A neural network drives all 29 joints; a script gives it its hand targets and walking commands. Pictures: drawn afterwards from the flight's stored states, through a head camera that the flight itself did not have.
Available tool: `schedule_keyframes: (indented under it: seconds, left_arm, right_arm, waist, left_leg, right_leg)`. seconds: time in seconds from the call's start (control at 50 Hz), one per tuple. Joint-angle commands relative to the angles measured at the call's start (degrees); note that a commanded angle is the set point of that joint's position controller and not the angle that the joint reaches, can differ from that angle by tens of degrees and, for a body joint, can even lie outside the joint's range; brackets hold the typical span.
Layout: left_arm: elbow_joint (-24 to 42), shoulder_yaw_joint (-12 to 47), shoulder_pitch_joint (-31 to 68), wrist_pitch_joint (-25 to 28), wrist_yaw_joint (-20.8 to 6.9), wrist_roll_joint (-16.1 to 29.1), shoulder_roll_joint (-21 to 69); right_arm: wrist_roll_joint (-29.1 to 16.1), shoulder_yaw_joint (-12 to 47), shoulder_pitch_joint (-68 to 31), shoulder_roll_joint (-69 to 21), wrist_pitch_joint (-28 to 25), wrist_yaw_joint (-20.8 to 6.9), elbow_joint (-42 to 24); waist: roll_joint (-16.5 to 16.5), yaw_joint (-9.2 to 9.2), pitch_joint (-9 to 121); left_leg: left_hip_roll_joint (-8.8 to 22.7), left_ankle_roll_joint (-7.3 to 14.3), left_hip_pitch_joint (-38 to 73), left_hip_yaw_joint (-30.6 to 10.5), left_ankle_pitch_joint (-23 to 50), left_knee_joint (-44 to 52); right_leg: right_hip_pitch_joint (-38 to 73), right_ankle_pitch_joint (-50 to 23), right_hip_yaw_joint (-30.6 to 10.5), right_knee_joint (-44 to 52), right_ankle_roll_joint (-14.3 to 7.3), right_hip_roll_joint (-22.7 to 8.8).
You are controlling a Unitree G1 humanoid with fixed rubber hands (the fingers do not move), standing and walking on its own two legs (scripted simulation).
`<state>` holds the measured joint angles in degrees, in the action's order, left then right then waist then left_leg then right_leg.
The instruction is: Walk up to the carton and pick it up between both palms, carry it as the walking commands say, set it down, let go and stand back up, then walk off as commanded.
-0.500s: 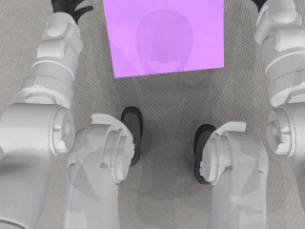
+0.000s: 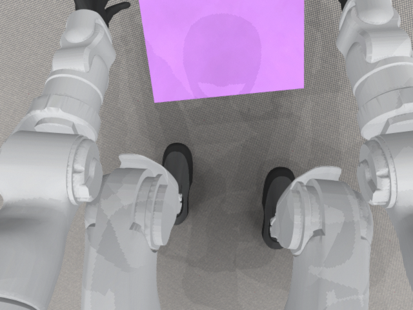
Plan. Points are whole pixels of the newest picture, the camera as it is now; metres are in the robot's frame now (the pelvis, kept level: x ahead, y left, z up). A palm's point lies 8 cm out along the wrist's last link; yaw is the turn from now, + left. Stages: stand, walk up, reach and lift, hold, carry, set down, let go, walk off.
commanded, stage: reach and lift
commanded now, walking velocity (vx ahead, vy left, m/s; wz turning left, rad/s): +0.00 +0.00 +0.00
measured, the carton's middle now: (220, 4) +0.55 +0.05 -0.27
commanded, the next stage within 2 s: none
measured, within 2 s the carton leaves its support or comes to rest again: leaves its support in 0.86 s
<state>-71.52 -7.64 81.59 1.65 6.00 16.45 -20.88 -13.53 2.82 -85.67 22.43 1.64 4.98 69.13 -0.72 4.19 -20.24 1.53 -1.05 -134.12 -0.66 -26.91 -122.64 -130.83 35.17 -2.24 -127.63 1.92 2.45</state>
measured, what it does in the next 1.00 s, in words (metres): stands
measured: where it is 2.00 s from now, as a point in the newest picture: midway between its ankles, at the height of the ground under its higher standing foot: (225, 208)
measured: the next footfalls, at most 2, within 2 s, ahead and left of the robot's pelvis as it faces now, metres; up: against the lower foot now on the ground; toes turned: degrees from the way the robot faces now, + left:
none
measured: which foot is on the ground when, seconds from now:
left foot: down 0.00-1.00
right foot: down 0.00-1.00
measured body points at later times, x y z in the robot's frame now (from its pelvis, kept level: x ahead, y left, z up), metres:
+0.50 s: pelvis +0.00 +0.00 +0.00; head +0.38 +0.00 +0.24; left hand +0.53 +0.21 -0.19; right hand +0.56 -0.11 -0.20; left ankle +0.14 +0.13 -0.33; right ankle +0.10 -0.12 -0.33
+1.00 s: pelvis +0.01 +0.00 +0.00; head +0.37 -0.01 +0.26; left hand +0.54 +0.20 -0.18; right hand +0.56 -0.12 -0.19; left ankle +0.14 +0.13 -0.33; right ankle +0.10 -0.12 -0.33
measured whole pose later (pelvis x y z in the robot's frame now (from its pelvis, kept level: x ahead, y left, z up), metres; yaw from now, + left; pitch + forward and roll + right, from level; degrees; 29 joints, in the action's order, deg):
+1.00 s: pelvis +0.01 +0.00 +0.00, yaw -1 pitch +38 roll +1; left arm -65.2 -14.1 79.9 -6.2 5.3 8.5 -16.0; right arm -3.6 -4.8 -80.4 15.8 8.3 5.2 62.2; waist -0.7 5.0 -16.8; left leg -0.1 -2.5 -133.7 -2.0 -29.2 -124.7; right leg -130.8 36.4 -2.3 -128.9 2.2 4.1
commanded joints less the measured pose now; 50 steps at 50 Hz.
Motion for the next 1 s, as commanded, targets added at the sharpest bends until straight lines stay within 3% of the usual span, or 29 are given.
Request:
schedule_keyframes:
  seconds: [0.0, 0.24, 0.36, 0.44, 0.52, 0.58, 0.66, 0.8, 0.98]
  left_arm:
    - [4.3, -0.3, 10.9, 1.1, 0.2, -0.2, -4.4]
    - [3.5, -0.9, 11.6, 1.6, 0.7, -2.5, 0.7]
    - [4.4, 1.7, 14.0, 2.1, -0.4, -1.9, 7.3]
    - [5.5, 4.4, 18.6, 1.7, -2.8, -1.9, 17.3]
    - [7.6, 7.2, 26.2, -0.1, -7.8, -3.3, 34.8]
    - [10.2, 6.3, 28.1, -2.0, -10.4, -5.4, 41.1]
    - [12.3, 5.3, 27.0, -4.0, -12.9, -6.7, 46.7]
    - [14.0, 4.6, 24.3, -5.8, -14.7, -6.9, 51.8]
    - [18.6, 6.8, 26.2, -7.0, -14.5, -5.4, 56.0]
  right_arm:
    - [0.4, -0.4, -15.3, 3.5, -1.1, 0.1, -4.9]
    - [3.3, -0.4, -15.9, -0.6, -1.7, 0.7, -5.6]
    - [2.2, 3.1, -17.8, -8.1, -1.9, -0.5, -6.5]
    - [2.5, 5.0, -21.3, -18.8, -1.5, -2.9, -7.1]
    - [4.6, 5.8, -26.5, -37.2, -0.3, -7.9, -8.1]
    - [7.2, 3.3, -26.2, -43.4, 0.9, -10.3, -8.7]
    - [8.7, 2.3, -24.6, -48.9, 2.3, -12.6, -11.0]
    - [8.6, 2.8, -24.2, -52.3, 3.3, -13.9, -14.4]
    - [5.7, 6.7, -29.0, -55.6, 3.4, -13.3, -22.4]
  waist:
    - [5.9, 1.94, 63.7]
    - [6.0, 1.29, 63.3]
    - [6.0, 1.59, 62.8]
    - [5.7, 1.41, 62.3]
    - [5.7, 0.66, 60.3]
    - [5.7, 0.12, 58.9]
    - [6.0, 0.72, 58.9]
    - [6.6, 1.16, 59.8]
    - [7.5, 2.26, 70.3]
  left_leg:
    - [-2.2, -0.5, 36.1, 2.5, 16.6, 6.1]
    - [-3.7, -0.9, 37.0, 2.8, 17.3, 6.5]
    - [-4.2, -0.8, 36.9, 3.0, 17.4, 6.4]
    - [-4.8, -0.7, 36.2, 3.0, 16.9, 6.1]
    - [-5.8, -0.4, 34.1, 3.1, 15.8, 5.5]
    - [-6.3, -0.2, 33.0, 3.6, 15.2, 5.0]
    - [-6.8, 0.1, 32.3, 4.2, 16.9, 3.9]
    - [-7.2, 0.4, 32.2, 4.5, 18.8, 3.1]
    - [-7.4, 0.2, 37.0, 5.2, 21.4, 3.3]
  right_leg:
    - [24.9, -14.3, 2.7, 11.7, 0.2, -0.2]
    - [25.3, -14.7, 2.9, 12.1, 0.3, 1.1]
    - [25.6, -15.4, 2.9, 12.1, 0.2, 1.9]
    - [25.0, -15.6, 3.0, 11.9, -0.1, 2.5]
    - [23.1, -15.4, 3.3, 11.6, -0.7, 3.4]
    - [21.4, -15.2, 3.9, 11.5, -1.1, 3.9]
    - [20.7, -16.5, 4.3, 11.1, -1.2, 4.4]
    - [20.5, -17.9, 4.4, 10.7, -1.1, 4.9]
    - [25.8, -20.2, 5.6, 10.5, -0.6, 5.4]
